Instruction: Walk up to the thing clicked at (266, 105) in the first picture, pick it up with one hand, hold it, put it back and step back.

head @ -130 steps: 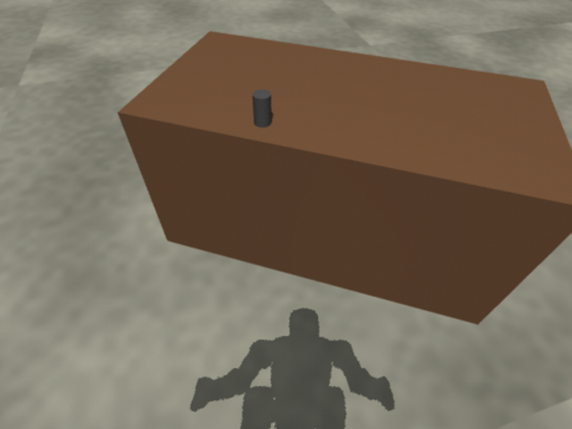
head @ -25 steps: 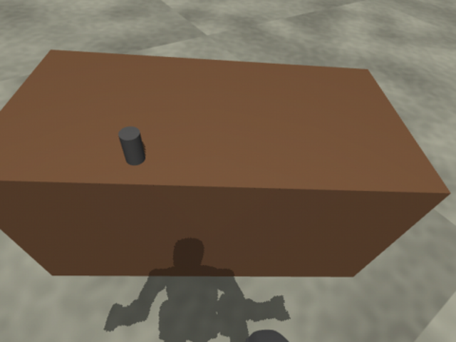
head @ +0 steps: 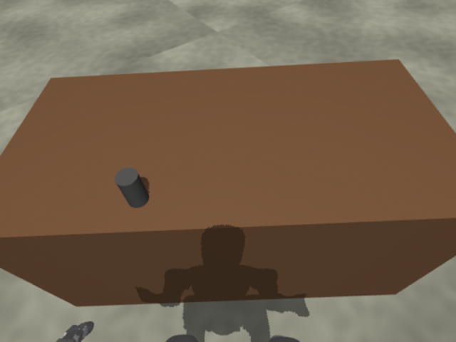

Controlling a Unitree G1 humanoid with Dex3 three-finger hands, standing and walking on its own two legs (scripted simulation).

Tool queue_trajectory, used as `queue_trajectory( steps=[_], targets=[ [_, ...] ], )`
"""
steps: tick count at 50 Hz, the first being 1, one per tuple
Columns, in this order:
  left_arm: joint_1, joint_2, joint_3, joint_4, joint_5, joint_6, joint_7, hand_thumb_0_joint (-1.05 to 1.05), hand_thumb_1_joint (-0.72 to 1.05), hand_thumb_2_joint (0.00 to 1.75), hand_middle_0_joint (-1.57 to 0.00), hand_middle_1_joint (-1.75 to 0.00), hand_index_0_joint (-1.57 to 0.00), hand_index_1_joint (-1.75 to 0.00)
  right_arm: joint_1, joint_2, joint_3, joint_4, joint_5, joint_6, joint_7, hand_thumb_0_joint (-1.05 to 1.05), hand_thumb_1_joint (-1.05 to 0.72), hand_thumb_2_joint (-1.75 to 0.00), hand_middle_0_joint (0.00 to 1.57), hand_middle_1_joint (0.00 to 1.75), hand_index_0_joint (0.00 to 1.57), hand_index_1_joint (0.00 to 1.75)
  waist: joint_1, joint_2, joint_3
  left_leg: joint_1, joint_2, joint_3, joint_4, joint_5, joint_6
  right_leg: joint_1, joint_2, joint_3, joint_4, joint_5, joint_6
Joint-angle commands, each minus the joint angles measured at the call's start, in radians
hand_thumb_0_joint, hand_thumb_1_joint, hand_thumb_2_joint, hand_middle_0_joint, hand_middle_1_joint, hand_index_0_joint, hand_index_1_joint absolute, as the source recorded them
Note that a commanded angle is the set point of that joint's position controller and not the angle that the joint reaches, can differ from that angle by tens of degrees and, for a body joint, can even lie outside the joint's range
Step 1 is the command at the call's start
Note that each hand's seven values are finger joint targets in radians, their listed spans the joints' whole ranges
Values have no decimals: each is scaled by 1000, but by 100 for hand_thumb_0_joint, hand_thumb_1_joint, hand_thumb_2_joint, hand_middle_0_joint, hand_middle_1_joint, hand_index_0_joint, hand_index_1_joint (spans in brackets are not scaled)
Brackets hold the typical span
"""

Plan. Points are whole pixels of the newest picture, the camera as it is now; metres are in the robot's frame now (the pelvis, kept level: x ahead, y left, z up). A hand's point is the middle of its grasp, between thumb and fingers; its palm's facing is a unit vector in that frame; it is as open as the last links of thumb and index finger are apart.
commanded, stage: walk up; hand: left
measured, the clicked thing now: (132, 188) +0.46 +0.24 -0.06
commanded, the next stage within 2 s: stand in 1.98 s
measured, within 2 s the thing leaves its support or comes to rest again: neither
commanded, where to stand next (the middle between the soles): +0.06 +0.02 m, yaw +2 degrees
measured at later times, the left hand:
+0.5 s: hand out of the picture +0.06 +0.28 -0.16, palm faces -0.02 -0.93 -0.36, open 7.4 cm
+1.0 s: hand out of the picture +0.10 +0.27 -0.14, palm faces +0.01 -0.95 -0.32, open 7.4 cm
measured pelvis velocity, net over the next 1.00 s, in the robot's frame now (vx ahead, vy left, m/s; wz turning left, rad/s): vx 0.01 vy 0.01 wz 0.02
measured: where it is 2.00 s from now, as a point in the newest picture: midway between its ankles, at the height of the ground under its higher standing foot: outside the picture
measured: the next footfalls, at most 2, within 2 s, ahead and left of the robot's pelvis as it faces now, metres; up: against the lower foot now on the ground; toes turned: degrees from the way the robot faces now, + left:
left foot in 0.12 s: +0.08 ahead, +0.17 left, +0.00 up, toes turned +1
right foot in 0.40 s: +0.03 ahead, -0.13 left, +0.00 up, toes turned +0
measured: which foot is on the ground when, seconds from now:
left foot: up 0.00-0.10, down 0.12-1.00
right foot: down 0.00-0.18, up 0.20-0.38, down 0.40-1.00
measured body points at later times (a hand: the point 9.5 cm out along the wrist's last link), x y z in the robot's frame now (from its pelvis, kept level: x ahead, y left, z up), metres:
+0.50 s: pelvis -0.01 +0.02 -0.01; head +0.03 +0.02 +0.44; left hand +0.07 +0.33 -0.13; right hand +0.09 -0.31 -0.12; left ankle +0.04 +0.16 -0.72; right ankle -0.01 -0.13 -0.73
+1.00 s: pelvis +0.01 +0.01 +0.02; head +0.02 +0.02 +0.47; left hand +0.10 +0.32 -0.12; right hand +0.08 -0.29 -0.11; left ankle +0.04 +0.16 -0.73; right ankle -0.01 -0.13 -0.73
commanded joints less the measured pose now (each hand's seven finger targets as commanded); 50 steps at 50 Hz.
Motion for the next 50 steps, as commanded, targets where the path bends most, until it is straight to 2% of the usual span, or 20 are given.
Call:
queue_trajectory(
  steps=[1, 3, 6, 7, 8, 9, 10, 13, 17, 20, 22, 23, 24, 26, 28, 29, 32, 38, 46, 50],
  targets=[
    [-20, 276, 88, -42, 9, 5, 19, 0, 90, 90, -20, -30, -20, -30, 98, -162, -55, 15, -4, -24, -23, 0, -90, -90, 20, 30, 20, 30, -5, -266, -141, 53, -4, 29, -177, 109, -27, 71, -194, 176, -167, 293, -155],
    [-59, 278, 92, -46, 3, 27, 13, 0, 90, 90, -20, -30, -20, -30, 94, -173, -64, 37, -12, -33, -29, 0, -90, -90, 20, 30, 20, 30, -21, -255, -142, 115, -24, 64, -277, 231, -28, 27, -184, 152, -107, 252, -140],
    [-85, 257, 88, -40, -8, 62, 3, 0, 90, 90, -20, -30, -20, -30, 69, -209, -79, 49, -30, -40, -38, 0, -90, -90, 20, 30, 20, 30, -27, -200, -113, 165, -18, 40, -341, 323, 0, -98, -173, 169, -72, 9, -88],
    [-81, 238, 84, -39, -10, 70, -1, 0, 90, 90, -20, -30, -20, -30, 48, -241, -85, 42, -38, -46, -40, 0, -90, -90, 20, 30, 20, 30, -24, -120, -100, 143, 55, -67, -428, 247, 26, -130, -145, 158, -35, -80, -62],
    [-76, 225, 83, -32, -16, 77, -3, 0, 90, 90, -20, -30, -20, -30, 3, -311, -96, 28, -33, -51, -38, 0, -90, -90, 20, 30, 20, 30, -7, 54, -79, 50, 238, -344, -561, 186, 122, -130, -28, 86, 128, -238, 1],
    [-85, 248, 97, -8, -10, 85, 5, 0, 90, 90, -20, -30, -20, -30, -37, -351, -105, 22, -31, -53, -37, 0, -90, -90, 20, 30, 20, 30, -16, 156, -58, -45, 350, -470, -635, 161, 215, -62, 3, 63, 312, -307, 15],
    [-74, 270, 108, 2, -8, 89, 5, 0, 90, 90, -20, -30, -20, -30, -79, -346, -107, 12, -38, -57, -40, 0, -90, -90, 20, 30, 20, 30, -3, 144, -35, -71, 371, -490, -632, 204, 256, -62, -15, 105, 409, -321, 22],
    [-47, 232, 103, 29, -18, 82, -3, 0, 90, 90, -20, -30, -20, -30, -79, -279, -85, 11, -41, -69, -52, 0, -90, -90, 20, 30, 20, 30, 17, 129, -102, 93, 248, -255, -485, 605, 200, -105, -10, 122, 399, -312, 14],
    [-77, 197, 86, 43, -21, 65, -9, 0, 90, 90, -20, -30, -20, -30, -54, -265, -75, 25, -40, -61, -47, 0, -90, -90, 20, 30, 20, 30, -10, 186, -206, 277, 190, -175, -375, 789, 161, -36, -12, 36, 107, -288, 29],
    [-3, 220, 88, 118, -8, 43, 8, 0, 90, 90, -20, -30, -20, -30, -95, -246, -63, 19, -21, -37, -40, 0, -90, -90, 20, 30, 20, 30, 25, 128, -248, 173, 139, -96, -261, 729, 99, 209, -18, 34, -192, 25, 14],
    [-38, 306, 94, 112, 9, 26, 15, 0, 90, 90, -20, -30, -20, -30, -110, -172, -37, 4, 1, -34, -35, 0, -90, -90, 20, 30, 20, 30, 7, -79, -227, -24, 40, -36, -207, 436, 9, 291, -185, 291, -165, 202, -56],
    [-113, 351, 93, 101, 3, 31, 10, 0, 90, 90, -20, -30, -20, -30, -105, -182, -44, 31, 0, -29, -40, 0, -90, -90, 20, 30, 20, 30, -17, -148, -217, 89, 17, -7, -254, 159, 6, 121, -269, 338, -169, 119, -128],
    [-185, 323, 83, 88, 1, 34, 2, 0, 90, 90, -20, -30, -20, -30, -57, -195, -54, 73, -8, -30, -38, 0, -90, -90, 20, 30, 20, 30, -59, -163, -175, 221, 27, -26, -291, 156, 5, -8, -249, 298, -153, 49, -109],
    [-182, 259, 64, 100, -8, 41, -3, 0, 90, 90, -20, -30, -20, -30, -109, -230, -60, 88, -13, -38, -27, 0, -90, -90, 20, 30, 20, 30, -47, -88, -119, 207, 76, -99, -437, 260, 30, -28, -121, 138, -148, -99, -7],
    [-123, 247, 60, 147, -9, 38, -3, 0, 90, 90, -20, -30, -20, -30, -185, -224, -47, 86, -15, -37, -16, 0, -90, -90, 20, 30, 20, 30, 3, -106, -82, 123, 113, -146, -471, 212, 52, 23, -80, 122, -190, -214, 0],
    [-127, 255, 62, 156, -6, 34, -5, 0, 90, 90, -20, -30, -20, -30, -183, -215, -42, 93, -18, -35, -13, 0, -90, -90, 20, 30, 20, 30, -2, -129, -53, 103, 90, -120, -469, 169, 42, 23, -93, 150, -227, -248, -6],
    [-172, 263, 67, 166, -6, 28, -6, 0, 90, 90, -20, -30, -20, -30, -156, -208, -36, 136, -21, -37, -8, 0, -90, -90, 20, 30, 20, 30, -28, -133, -38, 140, 51, -74, -484, 224, 9, 19, -121, 178, -278, -226, -7],
    [-156, 235, 62, 201, -13, 30, -8, 0, 90, 90, -20, -30, -20, -30, -192, -204, -33, 175, -22, -45, -7, 0, -90, -90, 20, 30, 20, 30, -5, -69, -73, 152, 77, -101, -565, 230, 6, 97, -99, 134, -298, -184, 7],
    [-166, 229, 59, 222, -16, 28, -3, 0, 90, 90, -20, -30, -20, -30, -199, -180, -24, 204, -17, -50, -15, 0, -90, -90, 20, 30, 20, 30, -1, -46, -175, 224, 86, -68, -548, 531, -3, 221, -110, 93, -283, 109, 24],
    [-186, 229, 58, 230, -16, 34, 0, 0, 90, 90, -20, -30, -20, -30, -196, -180, -28, 216, -15, -44, -20, 0, -90, -90, 20, 30, 20, 30, -8, -40, -180, 229, 89, -63, -559, 569, -5, 248, -113, 81, -280, 150, 28]
  ],
)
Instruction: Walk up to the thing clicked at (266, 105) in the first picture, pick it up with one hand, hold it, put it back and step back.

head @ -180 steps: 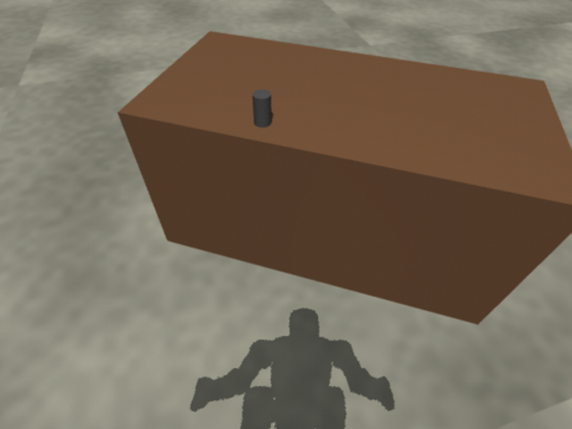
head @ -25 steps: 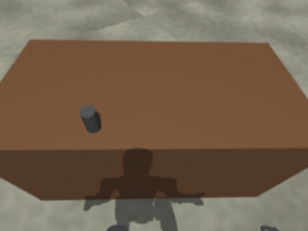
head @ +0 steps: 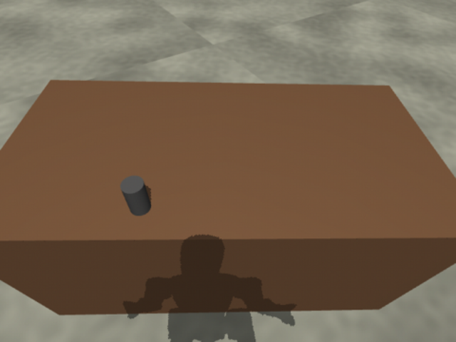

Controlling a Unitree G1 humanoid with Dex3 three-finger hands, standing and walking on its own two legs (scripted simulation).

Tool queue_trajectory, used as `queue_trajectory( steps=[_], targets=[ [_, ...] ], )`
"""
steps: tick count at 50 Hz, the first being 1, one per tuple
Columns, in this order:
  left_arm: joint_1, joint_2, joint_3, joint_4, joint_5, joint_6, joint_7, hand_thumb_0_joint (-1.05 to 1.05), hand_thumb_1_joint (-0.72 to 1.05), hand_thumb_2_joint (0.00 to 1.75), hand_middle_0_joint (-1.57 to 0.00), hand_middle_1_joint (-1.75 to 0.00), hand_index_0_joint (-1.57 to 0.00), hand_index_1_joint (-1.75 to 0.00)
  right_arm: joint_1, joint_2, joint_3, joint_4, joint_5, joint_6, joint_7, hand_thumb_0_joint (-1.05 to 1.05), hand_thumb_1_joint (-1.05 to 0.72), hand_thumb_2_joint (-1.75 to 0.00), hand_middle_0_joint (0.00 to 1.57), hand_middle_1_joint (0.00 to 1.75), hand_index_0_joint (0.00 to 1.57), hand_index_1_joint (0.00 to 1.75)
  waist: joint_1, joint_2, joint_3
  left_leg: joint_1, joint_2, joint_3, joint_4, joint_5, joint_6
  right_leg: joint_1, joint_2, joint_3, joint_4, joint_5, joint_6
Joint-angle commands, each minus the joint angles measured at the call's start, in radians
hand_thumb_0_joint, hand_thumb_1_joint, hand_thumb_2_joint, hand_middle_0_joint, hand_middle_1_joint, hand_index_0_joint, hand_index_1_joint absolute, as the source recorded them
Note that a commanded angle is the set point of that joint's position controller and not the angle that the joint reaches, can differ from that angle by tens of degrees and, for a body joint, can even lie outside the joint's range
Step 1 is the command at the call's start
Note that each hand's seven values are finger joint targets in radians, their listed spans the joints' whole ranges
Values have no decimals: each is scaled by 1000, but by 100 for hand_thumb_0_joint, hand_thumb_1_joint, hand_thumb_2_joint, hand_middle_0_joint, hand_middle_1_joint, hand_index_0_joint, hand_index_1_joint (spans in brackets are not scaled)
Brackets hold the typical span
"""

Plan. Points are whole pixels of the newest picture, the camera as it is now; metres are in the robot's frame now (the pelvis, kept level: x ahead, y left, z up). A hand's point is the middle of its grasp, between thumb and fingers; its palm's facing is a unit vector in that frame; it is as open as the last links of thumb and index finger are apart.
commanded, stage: walk up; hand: left
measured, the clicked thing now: (136, 196) +0.45 +0.22 -0.08
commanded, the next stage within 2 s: stand in 0.98 s
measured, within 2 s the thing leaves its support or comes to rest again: neither
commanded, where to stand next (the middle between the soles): +0.05 +0.00 m, yaw +1 degrees
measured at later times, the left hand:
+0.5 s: hand out of the picture +0.09 +0.26 -0.15, palm faces +0.01 -0.94 -0.33, open 7.4 cm
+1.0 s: hand out of the picture +0.08 +0.25 -0.15, palm faces +0.02 -0.94 -0.33, open 7.4 cm
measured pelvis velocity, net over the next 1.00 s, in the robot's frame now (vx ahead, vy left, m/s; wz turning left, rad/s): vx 0.01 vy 0.00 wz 0.02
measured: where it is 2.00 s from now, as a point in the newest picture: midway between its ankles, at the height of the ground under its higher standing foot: outside the picture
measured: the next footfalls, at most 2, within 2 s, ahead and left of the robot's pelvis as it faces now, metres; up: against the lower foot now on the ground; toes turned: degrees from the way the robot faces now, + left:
none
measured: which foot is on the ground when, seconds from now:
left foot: down 0.00-1.00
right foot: down 0.00-1.00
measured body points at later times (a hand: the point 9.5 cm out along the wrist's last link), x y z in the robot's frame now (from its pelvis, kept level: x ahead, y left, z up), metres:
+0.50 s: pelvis +0.01 +0.00 +0.00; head +0.02 +0.00 +0.45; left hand +0.09 +0.31 -0.13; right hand +0.11 -0.29 -0.13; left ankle +0.04 +0.15 -0.74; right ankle -0.02 -0.14 -0.74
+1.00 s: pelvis +0.01 +0.00 +0.00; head +0.02 +0.00 +0.45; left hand +0.08 +0.30 -0.13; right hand +0.10 -0.30 -0.13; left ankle +0.04 +0.15 -0.74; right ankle -0.02 -0.14 -0.74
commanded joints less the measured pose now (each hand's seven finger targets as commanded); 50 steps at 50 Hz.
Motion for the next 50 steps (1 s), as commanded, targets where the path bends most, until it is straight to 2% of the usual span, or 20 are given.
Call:
queue_trajectory(
  steps=[1, 21, 39, 48, 49, 50],
  targets=[
    [-60, 211, 39, -57, -5, -15, 20, 0, 90, 90, -20, -30, -20, -30, -58, -203, -46, -58, -2, -23, -19, 0, -90, -90, 20, 30, 20, 30, 4, 15, -125, 78, 69, -52, -61, 219, 54, 17, -86, 50, -72, 176, -51],
    [-52, 208, 37, -31, 4, -15, 21, 0, 90, 90, -20, -30, -20, -30, -107, -198, -50, -59, -3, -12, -16, 0, -90, -90, 20, 30, 20, 30, 1, 3, -114, 127, 67, -52, -86, 205, 54, 16, -88, 34, -121, 165, -37],
    [-25, 208, 45, -43, 11, -14, 21, 0, 90, 90, -20, -30, -20, -30, -91, -192, -50, -56, -6, -9, -16, 0, -90, -90, 20, 30, 20, 30, 3, 12, -93, 84, 55, -63, -110, 124, 55, 35, -85, 31, -137, 104, -39],
    [-18, 208, 49, -43, 10, -12, 22, 0, 90, 90, -20, -30, -20, -30, -82, -193, -51, -55, -5, -9, -17, 0, -90, -90, 20, 30, 20, 30, 3, 9, -94, 92, 58, -68, -103, 149, 56, 29, -83, 25, -131, 112, -41],
    [-4, 211, 39, -50, 11, -18, 23, 0, 90, 90, -20, -30, -20, -30, -74, -196, -48, -54, -8, -9, -18, 0, -90, -90, 20, 30, 20, 30, 6, -4, -61, 84, 68, -69, -104, 171, 50, 6, -101, 40, -134, 132, -44],
    [-3, 212, 40, -50, 10, -19, 25, 0, 90, 90, -20, -30, -20, -30, -76, -199, -49, -57, -7, -8, -18, 0, -90, -90, 20, 30, 20, 30, 5, -5, -74, 106, 72, -70, -97, 191, 52, 3, -102, 41, -129, 144, -47]
  ],
)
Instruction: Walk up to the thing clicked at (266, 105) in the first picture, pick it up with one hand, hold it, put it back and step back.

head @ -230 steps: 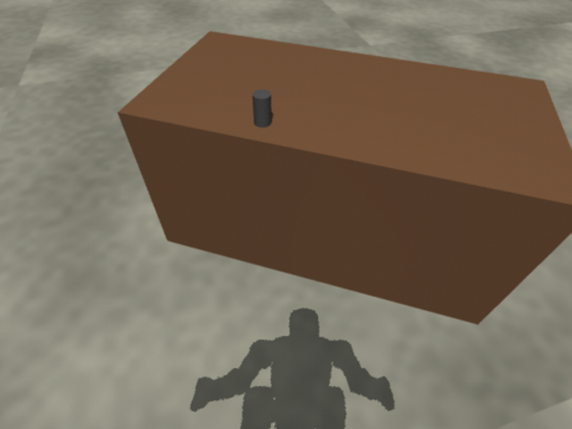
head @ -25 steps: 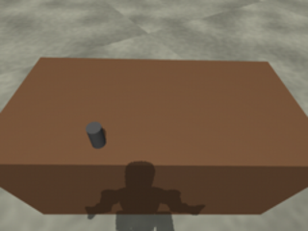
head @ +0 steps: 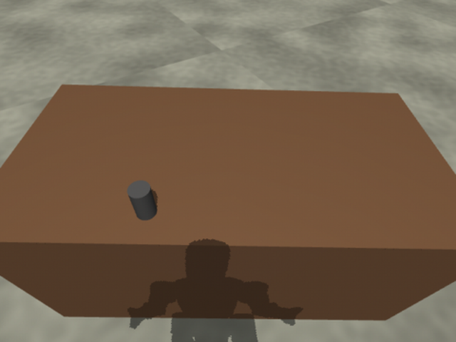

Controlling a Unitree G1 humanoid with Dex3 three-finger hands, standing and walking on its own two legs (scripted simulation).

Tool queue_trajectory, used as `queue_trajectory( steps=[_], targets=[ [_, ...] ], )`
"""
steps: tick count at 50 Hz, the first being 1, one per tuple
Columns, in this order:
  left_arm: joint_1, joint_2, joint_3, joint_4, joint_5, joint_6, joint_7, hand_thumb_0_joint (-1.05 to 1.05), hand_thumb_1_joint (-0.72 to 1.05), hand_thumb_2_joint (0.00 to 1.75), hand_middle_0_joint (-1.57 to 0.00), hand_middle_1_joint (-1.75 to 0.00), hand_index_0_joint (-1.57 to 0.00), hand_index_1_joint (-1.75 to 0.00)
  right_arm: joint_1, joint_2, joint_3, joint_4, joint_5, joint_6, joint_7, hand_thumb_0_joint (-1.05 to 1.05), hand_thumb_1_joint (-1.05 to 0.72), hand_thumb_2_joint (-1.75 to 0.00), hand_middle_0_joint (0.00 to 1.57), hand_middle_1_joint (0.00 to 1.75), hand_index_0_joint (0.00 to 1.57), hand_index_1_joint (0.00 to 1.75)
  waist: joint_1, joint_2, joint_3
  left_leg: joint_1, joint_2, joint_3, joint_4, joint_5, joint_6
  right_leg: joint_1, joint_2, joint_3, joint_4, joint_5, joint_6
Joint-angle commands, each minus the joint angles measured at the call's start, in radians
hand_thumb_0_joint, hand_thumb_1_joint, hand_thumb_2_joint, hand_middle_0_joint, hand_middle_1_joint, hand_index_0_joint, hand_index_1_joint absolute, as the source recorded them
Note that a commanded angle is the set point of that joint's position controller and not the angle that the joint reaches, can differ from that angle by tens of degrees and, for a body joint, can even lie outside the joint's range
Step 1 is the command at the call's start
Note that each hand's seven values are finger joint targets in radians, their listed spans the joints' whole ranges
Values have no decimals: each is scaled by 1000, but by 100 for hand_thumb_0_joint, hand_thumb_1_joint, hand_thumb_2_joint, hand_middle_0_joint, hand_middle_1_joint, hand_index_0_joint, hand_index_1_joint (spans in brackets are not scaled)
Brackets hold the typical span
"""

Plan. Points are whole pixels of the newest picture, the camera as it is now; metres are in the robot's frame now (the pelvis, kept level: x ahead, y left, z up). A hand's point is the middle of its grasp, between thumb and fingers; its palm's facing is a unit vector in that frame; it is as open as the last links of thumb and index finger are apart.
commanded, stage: stand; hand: left
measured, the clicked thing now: (142, 200) +0.45 +0.21 -0.08
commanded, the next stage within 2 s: none
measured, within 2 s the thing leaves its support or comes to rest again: neither
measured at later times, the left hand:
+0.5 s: hand out of the picture +0.08 +0.25 -0.15, palm faces -0.03 -0.94 -0.34, open 7.4 cm
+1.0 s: hand out of the picture +0.07 +0.25 -0.16, palm faces -0.05 -0.94 -0.34, open 7.4 cm
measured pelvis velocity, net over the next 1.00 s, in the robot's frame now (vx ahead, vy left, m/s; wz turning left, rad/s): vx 0.00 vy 0.00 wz -0.02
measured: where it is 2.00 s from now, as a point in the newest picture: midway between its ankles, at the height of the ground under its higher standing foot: outside the picture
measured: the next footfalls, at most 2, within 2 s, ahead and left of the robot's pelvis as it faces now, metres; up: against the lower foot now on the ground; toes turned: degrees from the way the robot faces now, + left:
none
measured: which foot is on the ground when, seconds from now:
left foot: down 0.00-1.00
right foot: down 0.00-1.00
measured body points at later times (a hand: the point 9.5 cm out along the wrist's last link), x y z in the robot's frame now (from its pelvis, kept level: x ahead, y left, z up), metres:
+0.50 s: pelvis +0.00 +0.00 +0.00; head +0.01 +0.00 +0.45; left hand +0.08 +0.30 -0.13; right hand +0.08 -0.30 -0.13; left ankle +0.03 +0.15 -0.75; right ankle -0.03 -0.14 -0.75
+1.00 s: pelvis +0.00 +0.00 +0.00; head +0.01 +0.00 +0.45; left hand +0.07 +0.30 -0.13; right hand +0.07 -0.30 -0.13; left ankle +0.03 +0.15 -0.75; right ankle -0.03 -0.14 -0.75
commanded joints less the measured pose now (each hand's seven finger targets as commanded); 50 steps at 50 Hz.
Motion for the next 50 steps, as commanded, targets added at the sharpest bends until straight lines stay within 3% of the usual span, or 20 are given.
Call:
queue_trajectory(
  steps=[1, 22, 31, 33, 39, 43, 50],
  targets=[
    [-30, 214, 31, -65, -2, -26, 21, 0, 90, 90, -20, -30, -20, -30, -45, -222, -43, -62, -3, -22, -15, 0, -90, -90, 20, 30, 20, 30, -1, 1, -62, 60, 81, -53, -42, 156, 51, -54, -91, 65, -66, 115, -48],
    [-12, 230, 18, -82, -4, -32, 23, 0, 90, 90, -20, -30, -20, -30, -29, -224, -37, -68, 0, -19, -11, 0, -90, -90, 20, 30, 20, 30, -2, -10, -98, 102, 87, -37, -33, 205, 54, -44, -95, 70, -53, 192, -49],
    [-4, 238, 20, -79, -2, -28, 20, 0, 90, 90, -20, -30, -20, -30, -31, -224, -38, -65, -2, -18, -7, 0, -90, -90, 20, 30, 20, 30, -2, -3, -37, 57, 77, -49, -76, 54, 51, -83, -85, 72, -75, 53, -51],
    [-12, 242, 22, -83, -2, -30, 21, 0, 90, 90, -20, -30, -20, -30, -25, -222, -39, -68, -4, -19, -8, 0, -90, -90, 20, 30, 20, 30, -4, -19, -60, 67, 82, -43, -62, 105, 54, -69, -92, 78, -69, 85, -53],
    [-3, 240, 19, -83, -4, -31, 20, 0, 90, 90, -20, -30, -20, -30, -20, -220, -38, -65, -2, -19, -7, 0, -90, -90, 20, 30, 20, 30, -4, -7, -65, 70, 81, -45, -58, 102, 54, -64, -92, 78, -67, 79, -55],
    [0, 237, 18, -88, -5, -33, 21, 0, 90, 90, -20, -30, -20, -30, -16, -223, -37, -67, -2, -22, -9, 0, -90, -90, 20, 30, 20, 30, 0, 4, -100, 92, 86, -39, -39, 195, 56, -37, -95, 76, -50, 173, -52],
    [9, 235, 15, -84, -4, -31, 24, 0, 90, 90, -20, -30, -20, -30, -14, -224, -38, -63, -1, -18, -11, 0, -90, -90, 20, 30, 20, 30, -2, -3, -83, 93, 89, -39, -39, 188, 53, -54, -91, 71, -53, 162, -51]
  ],
)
